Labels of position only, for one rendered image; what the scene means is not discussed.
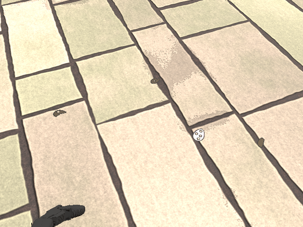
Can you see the robot left hand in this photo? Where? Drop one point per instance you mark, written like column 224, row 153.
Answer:
column 59, row 214

